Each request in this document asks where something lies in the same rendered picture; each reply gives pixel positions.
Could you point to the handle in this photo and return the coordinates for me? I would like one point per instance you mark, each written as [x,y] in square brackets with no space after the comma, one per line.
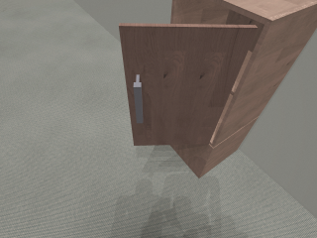
[138,100]

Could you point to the cupboard door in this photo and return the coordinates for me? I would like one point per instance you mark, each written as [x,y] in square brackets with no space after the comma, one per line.
[187,72]

